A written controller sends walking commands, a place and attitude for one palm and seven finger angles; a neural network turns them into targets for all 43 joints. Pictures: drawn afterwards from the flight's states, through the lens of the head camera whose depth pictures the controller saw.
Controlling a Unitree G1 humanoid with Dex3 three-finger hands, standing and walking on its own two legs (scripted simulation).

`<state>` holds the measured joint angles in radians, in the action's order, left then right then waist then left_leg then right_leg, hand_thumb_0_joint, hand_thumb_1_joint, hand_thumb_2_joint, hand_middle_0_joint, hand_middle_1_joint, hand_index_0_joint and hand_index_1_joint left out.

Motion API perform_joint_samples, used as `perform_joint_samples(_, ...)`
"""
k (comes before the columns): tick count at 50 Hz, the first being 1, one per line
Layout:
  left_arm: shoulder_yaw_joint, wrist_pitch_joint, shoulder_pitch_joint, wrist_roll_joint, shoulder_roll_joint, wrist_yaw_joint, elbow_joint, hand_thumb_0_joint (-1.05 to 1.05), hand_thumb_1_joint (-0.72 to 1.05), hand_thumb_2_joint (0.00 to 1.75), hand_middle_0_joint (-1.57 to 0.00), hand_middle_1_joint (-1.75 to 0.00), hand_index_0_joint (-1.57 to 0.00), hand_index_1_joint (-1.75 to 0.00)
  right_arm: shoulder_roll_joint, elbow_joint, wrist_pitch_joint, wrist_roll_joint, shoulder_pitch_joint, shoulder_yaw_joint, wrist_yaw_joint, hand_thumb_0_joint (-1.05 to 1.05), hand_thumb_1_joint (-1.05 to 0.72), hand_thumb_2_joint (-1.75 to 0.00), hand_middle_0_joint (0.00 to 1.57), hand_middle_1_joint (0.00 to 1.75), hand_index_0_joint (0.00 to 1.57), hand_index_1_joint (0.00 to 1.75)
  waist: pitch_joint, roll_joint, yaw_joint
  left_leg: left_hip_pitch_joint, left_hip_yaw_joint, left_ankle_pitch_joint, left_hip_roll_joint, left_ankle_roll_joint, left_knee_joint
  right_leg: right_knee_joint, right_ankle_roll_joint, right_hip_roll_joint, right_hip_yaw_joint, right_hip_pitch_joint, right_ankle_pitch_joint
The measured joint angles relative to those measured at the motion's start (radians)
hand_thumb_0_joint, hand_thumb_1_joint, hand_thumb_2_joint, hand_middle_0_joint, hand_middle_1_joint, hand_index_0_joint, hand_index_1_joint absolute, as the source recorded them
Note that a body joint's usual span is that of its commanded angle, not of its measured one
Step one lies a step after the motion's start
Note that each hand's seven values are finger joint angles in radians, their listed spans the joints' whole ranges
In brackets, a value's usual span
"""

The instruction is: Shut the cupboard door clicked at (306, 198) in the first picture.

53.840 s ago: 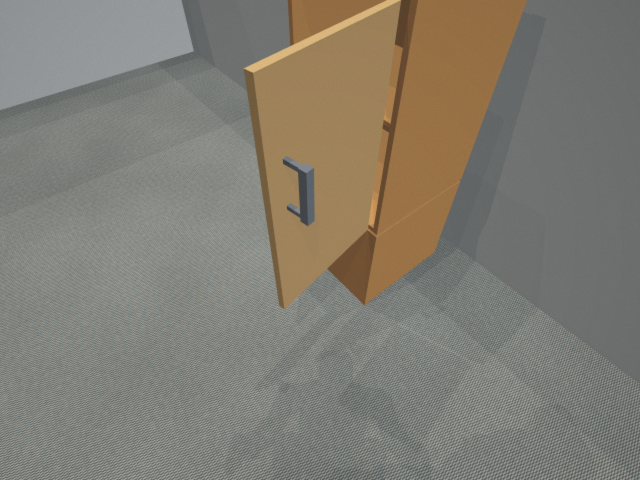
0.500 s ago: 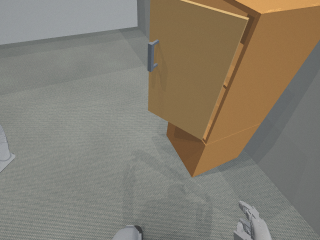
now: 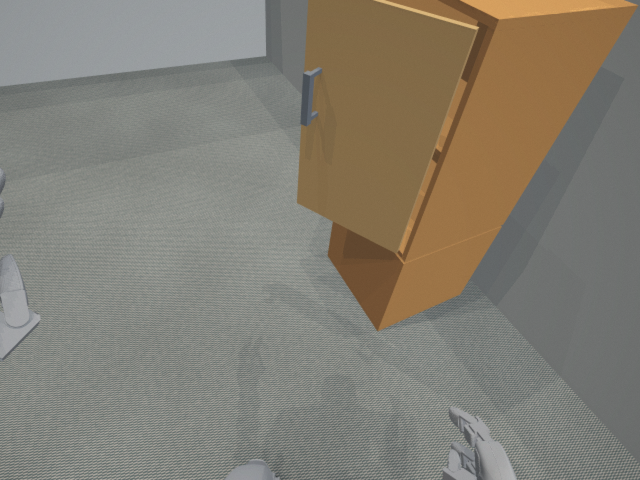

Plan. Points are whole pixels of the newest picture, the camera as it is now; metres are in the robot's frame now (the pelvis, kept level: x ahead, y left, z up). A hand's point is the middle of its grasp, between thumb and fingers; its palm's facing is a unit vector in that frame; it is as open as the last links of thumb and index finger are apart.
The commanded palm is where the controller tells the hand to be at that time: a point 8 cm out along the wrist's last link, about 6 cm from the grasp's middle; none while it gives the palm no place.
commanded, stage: stop stepping back and stand still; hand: left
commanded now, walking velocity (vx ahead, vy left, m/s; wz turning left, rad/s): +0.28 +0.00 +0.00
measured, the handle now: (311, 96) +0.90 +0.09 +0.04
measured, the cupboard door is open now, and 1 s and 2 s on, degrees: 30 30 30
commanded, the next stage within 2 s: let the arm hang, fingers relaxed in 0.44 s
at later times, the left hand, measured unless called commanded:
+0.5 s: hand out of the picture +0.18 +0.30 +0.18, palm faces +0.45 -0.77 -0.45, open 7.4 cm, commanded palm +0.13 +0.33 +0.19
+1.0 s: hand out of the picture -0.01 +0.25 -0.16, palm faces +0.07 -0.98 -0.20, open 6.9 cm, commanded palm none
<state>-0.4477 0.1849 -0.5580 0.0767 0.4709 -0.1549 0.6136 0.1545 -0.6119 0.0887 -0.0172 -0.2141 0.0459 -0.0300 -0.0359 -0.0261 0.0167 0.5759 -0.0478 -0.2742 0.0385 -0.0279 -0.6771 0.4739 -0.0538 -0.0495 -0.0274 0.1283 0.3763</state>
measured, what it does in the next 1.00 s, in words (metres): steps on the spot: left foot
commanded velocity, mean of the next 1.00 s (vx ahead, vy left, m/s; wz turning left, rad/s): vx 0.06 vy -0.02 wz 0.00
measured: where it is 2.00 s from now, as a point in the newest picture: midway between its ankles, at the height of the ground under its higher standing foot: outside the picture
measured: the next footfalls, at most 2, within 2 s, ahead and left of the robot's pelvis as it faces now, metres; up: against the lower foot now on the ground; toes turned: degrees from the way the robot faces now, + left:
left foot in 0.10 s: +0.08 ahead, +0.16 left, +0.00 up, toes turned +5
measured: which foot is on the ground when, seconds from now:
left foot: up 0.00-0.08, down 0.10-1.00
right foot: down 0.00-1.00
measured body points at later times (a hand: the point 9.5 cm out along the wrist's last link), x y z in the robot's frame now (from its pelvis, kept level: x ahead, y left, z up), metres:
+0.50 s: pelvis -0.01 +0.03 +0.01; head -0.03 +0.04 +0.46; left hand +0.15 +0.34 +0.20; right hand +0.10 -0.22 -0.09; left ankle +0.03 +0.14 -0.70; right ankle -0.05 -0.07 -0.73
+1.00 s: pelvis -0.01 +0.06 +0.01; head +0.00 +0.07 +0.46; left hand -0.01 +0.30 -0.15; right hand +0.05 -0.17 -0.13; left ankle +0.04 +0.15 -0.73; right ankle -0.03 -0.06 -0.73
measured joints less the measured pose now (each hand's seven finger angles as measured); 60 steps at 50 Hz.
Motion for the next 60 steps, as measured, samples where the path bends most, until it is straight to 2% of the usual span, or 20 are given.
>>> perform_joint_samples(2, 0.021, -0.008, 0.009, -0.003, -0.002, -0.007, -0.045, 0.01, 0.89, 0.9, -0.21, -0.3, -0.22, -0.3, 0.019, -0.035, -0.022, 0.012, -0.021, -0.007, -0.013, 0.01, -0.9, -0.89, 0.2, 0.3, 0.2, 0.3, -0.021, 0.007, 0.003, -0.038, 0.02, -0.013, -0.018, 0.003, -0.08, 0.01, 0.024, 0.012, 0.011, -0.008, -0.005)
perform_joint_samples(5, 0.031, -0.023, 0.038, -0.014, -0.022, -0.022, -0.117, 0.01, 0.89, 0.9, -0.21, -0.3, -0.22, -0.31, 0.056, -0.055, -0.033, 0.024, -0.069, -0.02, -0.036, 0.01, -0.9, -0.89, 0.2, 0.3, 0.2, 0.3, -0.057, 0.02, -0.013, -0.168, 0.021, -0.005, -0.013, 0.023, 0.02, 0.039, 0.056, 0.028, 0.01, -0.007, 0.018)
perform_joint_samples(7, 0.031, -0.035, 0.077, -0.016, -0.039, -0.027, -0.164, 0.01, 0.89, 0.9, -0.21, -0.3, -0.22, -0.31, 0.072, -0.068, -0.035, 0.03, -0.075, -0.035, -0.053, 0.01, -0.9, -0.89, 0.2, 0.3, 0.2, 0.3, -0.047, 0.016, -0.035, -0.182, 0.014, 0.039, -0.032, 0.069, 0.045, 0.086, 0.072, 0.051, -0.001, 0.006, 0.044)
perform_joint_samples(9, 0.018, -0.049, 0.085, -0.01, -0.053, -0.028, -0.19, 0.01, 0.89, 0.9, -0.21, -0.3, -0.22, -0.3, 0.071, -0.078, -0.034, 0.03, -0.065, -0.037, -0.062, 0.01, -0.9, -0.89, 0.2, 0.3, 0.2, 0.3, -0.031, 0.0, -0.044, -0.192, -0.006, 0.05, -0.042, 0.082, 0.058, 0.127, 0.061, 0.058, 0.022, 0.029, 0.06)
perform_joint_samples(12, 0.012, -0.06, 0.062, -0.011, -0.061, -0.022, -0.179, 0.01, 0.89, 0.9, -0.21, -0.3, -0.21, -0.3, 0.049, -0.064, -0.015, 0.019, -0.062, -0.034, -0.06, 0.01, -0.91, -0.89, 0.2, 0.3, 0.2, 0.3, -0.011, -0.009, -0.062, -0.218, -0.017, 0.098, -0.039, 0.074, 0.143, 0.17, 0.043, 0.029, 0.016, 0.078, 0.082)
perform_joint_samples(15, 0.02, -0.054, 0.006, -0.015, -0.048, -0.014, -0.114, 0.02, 0.89, 0.9, -0.21, -0.3, -0.21, -0.3, 0.03, -0.029, -0.005, 0.015, -0.074, -0.024, -0.045, 0.01, -0.91, -0.89, 0.2, 0.3, 0.2, 0.3, -0.001, -0.013, -0.073, -0.225, -0.02, 0.111, -0.035, 0.063, 0.198, 0.056, 0.028, 0.005, -0.029, 0.063, 0.067)
perform_joint_samples(17, 0.025, -0.042, -0.028, -0.02, -0.034, -0.008, -0.076, 0.02, 0.89, 0.9, -0.21, -0.3, -0.21, -0.3, 0.029, -0.007, -0.013, 0.011, -0.075, -0.024, -0.039, 0.01, -0.9, -0.89, 0.2, 0.3, 0.2, 0.3, 0.005, -0.002, -0.079, -0.198, -0.017, 0.057, -0.032, 0.054, 0.162, 0.013, 0.0, -0.002, -0.036, 0.062, -0.012)
perform_joint_samples(19, 0.026, -0.028, -0.051, -0.025, -0.017, -0.006, -0.057, 0.02, 0.89, 0.9, -0.21, -0.3, -0.21, -0.3, 0.032, -0.009, -0.03, 0.009, -0.074, -0.03, -0.033, 0.01, -0.9, -0.89, 0.2, 0.3, 0.2, 0.3, 0.004, 0.007, -0.067, -0.157, -0.007, -0.033, -0.03, 0.036, 0.057, 0.014, -0.016, -0.003, -0.035, 0.071, -0.073)
perform_joint_samples(22, 0.026, -0.001, -0.055, -0.029, -0.02, -0.016, -0.087, 0.01, 0.89, 0.89, -0.21, -0.3, -0.22, -0.31, 0.043, -0.039, -0.052, 0.014, -0.08, -0.038, -0.03, 0.01, -0.9, -0.89, 0.2, 0.3, 0.2, 0.3, -0.01, 0.011, -0.042, -0.115, 0.01, -0.084, -0.029, 0.024, -0.119, 0.02, -0.009, 0.003, -0.02, 0.062, -0.069)
perform_joint_samples(24, 0.028, 0.004, -0.032, -0.035, -0.035, -0.023, -0.131, 0.01, 0.89, 0.89, -0.21, -0.3, -0.22, -0.31, 0.054, -0.053, -0.056, 0.017, -0.089, -0.04, -0.035, 0.01, -0.9, -0.89, 0.2, 0.3, 0.2, 0.3, -0.016, 0.014, -0.033, -0.127, 0.005, -0.078, -0.016, 0.025, -0.116, 0.017, 0.005, 0.013, -0.02, 0.047, -0.056)
perform_joint_samples(27, 0.038, -0.004, 0.021, -0.039, -0.062, -0.032, -0.179, 0.01, 0.89, 0.89, -0.21, -0.3, -0.22, -0.31, 0.073, -0.065, -0.049, 0.02, -0.096, -0.045, -0.046, 0.01, -0.9, -0.89, 0.2, 0.3, 0.2, 0.3, -0.008, 0.021, -0.029, -0.195, -0.007, -0.02, 0.003, 0.037, 0.013, 0.04, 0.025, 0.029, -0.037, 0.028, -0.026)
perform_joint_samples(28, 0.057, 0.001, 0.054, -0.059, -0.07, -0.016, -0.227, 0.01, 0.89, 0.9, -0.21, -0.3, -0.22, -0.3, 0.089, -0.075, -0.027, 0.017, -0.096, -0.053, -0.026, 0.01, -0.9, -0.89, 0.2, 0.3, 0.2, 0.3, -0.012, 0.037, -0.028, -0.204, -0.001, 0.088, 0.011, 0.044, 0.042, 0.076, 0.034, 0.032, -0.056, 0.044, -0.01)
perform_joint_samples(29, 0.092, -0.017, 0.102, -0.073, -0.082, 0.013, -0.309, 0.01, 0.89, 0.9, -0.21, -0.3, -0.21, -0.3, 0.107, -0.088, -0.018, 0.016, -0.088, -0.06, -0.003, 0.01, -0.9, -0.89, 0.2, 0.3, 0.2, 0.3, -0.013, 0.05, -0.026, -0.195, 0.002, 0.091, 0.002, 0.051, 0.034, 0.134, 0.045, 0.045, -0.066, 0.075, 0.01)
perform_joint_samples(33, 0.252, -0.19, 0.272, -0.086, -0.169, 0.095, -0.779, 0.0, 0.9, 0.9, -0.19, -0.29, -0.2, -0.3, 0.128, -0.126, -0.059, -0.007, -0.009, -0.045, 0.024, 0.01, -0.91, -0.89, 0.2, 0.3, 0.2, 0.3, 0.001, 0.054, -0.033, -0.165, -0.019, -0.008, -0.056, 0.081, -0.003, 0.316, 0.065, 0.082, 0.001, 0.184, 0.116)
perform_joint_samples(36, 0.367, -0.259, 0.33, -0.086, -0.229, 0.131, -1.094, 0.01, 0.91, 0.9, -0.19, -0.29, -0.2, -0.3, 0.097, -0.132, -0.076, -0.012, 0.036, -0.017, 0.026, 0.01, -0.91, -0.89, 0.2, 0.3, 0.2, 0.3, 0.044, 0.024, -0.05, -0.172, -0.034, 0.015, -0.08, 0.082, 0.018, 0.245, 0.062, 0.084, 0.033, 0.184, 0.042)
perform_joint_samples(39, 0.458, -0.264, 0.314, -0.09, -0.316, 0.153, -1.333, 0.01, 0.91, 0.9, -0.19, -0.29, -0.2, -0.3, 0.061, -0.183, -0.096, -0.006, 0.052, -0.007, 0.031, 0.01, -0.91, -0.89, 0.2, 0.3, 0.2, 0.3, 0.072, 0.025, -0.061, -0.206, -0.015, 0.033, -0.064, 0.073, 0.06, 0.181, 0.053, 0.064, 0.016, 0.141, -0.001)
perform_joint_samples(41, 0.425, -0.227, 0.297, -0.062, -0.346, 0.13, -1.41, -0.03, 0.97, 0.89, -0.2, -0.29, -0.21, -0.3, 0.029, -0.227, -0.102, -0.005, 0.037, -0.008, 0.03, 0.01, -0.91, -0.89, 0.2, 0.3, 0.2, 0.3, 0.074, 0.008, -0.052, -0.222, 0.002, 0.054, -0.057, 0.067, 0.101, 0.122, 0.046, 0.053, 0.0, 0.113, -0.025)
perform_joint_samples(45, 0.416, -0.202, 0.292, -0.082, -0.302, 0.127, -1.513, -0.07, 1.03, 0.89, -0.21, -0.3, -0.21, -0.3, -0.006, -0.324, -0.105, 0.0, 0.007, -0.022, 0.016, 0.0, -0.92, -0.89, 0.2, 0.3, 0.2, 0.3, 0.072, -0.001, -0.017, -0.258, 0.015, 0.086, -0.042, 0.062, 0.169, 0.011, 0.041, 0.035, -0.01, 0.058, -0.08)
perform_joint_samples(52, 0.433, -0.21, 0.242, -0.09, -0.27, 0.131, -1.678, -0.03, 0.96, 0.89, -0.2, -0.29, -0.21, -0.3, 0.024, -0.417, -0.105, 0.007, -0.021, -0.045, 0.003, 0.0, -0.93, -0.89, 0.2, 0.3, 0.2, 0.3, 0.065, 0.018, -0.021, -0.324, -0.005, 0.111, -0.044, 0.07, 0.241, -0.073, 0.051, 0.036, 0.011, -0.006, -0.121)
perform_joint_samples(60, 0.442, -0.207, 0.215, -0.09, -0.285, 0.132, -1.76, 0.0, 0.92, 0.9, -0.2, -0.29, -0.2, -0.3, 0.024, -0.492, -0.108, 0.01, -0.071, -0.046, 0.0, 0.0, -0.92, -0.89, 0.2, 0.3, 0.19, 0.3, 0.065, 0.029, -0.021, -0.355, -0.019, 0.131, -0.056, 0.079, 0.284, -0.089, 0.059, 0.049, 0.024, -0.021, -0.131)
